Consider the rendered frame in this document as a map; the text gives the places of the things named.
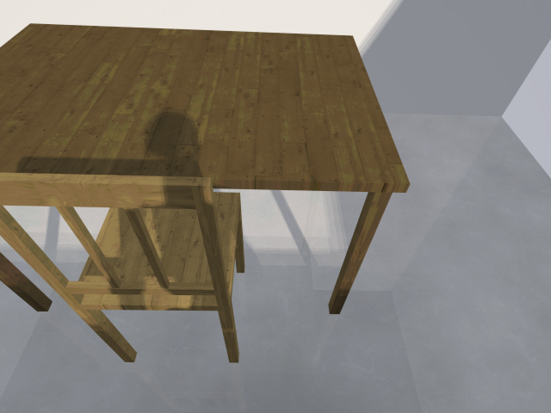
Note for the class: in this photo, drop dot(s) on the chair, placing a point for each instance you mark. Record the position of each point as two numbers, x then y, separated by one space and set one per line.
168 243

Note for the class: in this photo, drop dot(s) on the table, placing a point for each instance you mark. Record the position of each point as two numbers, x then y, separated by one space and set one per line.
251 110

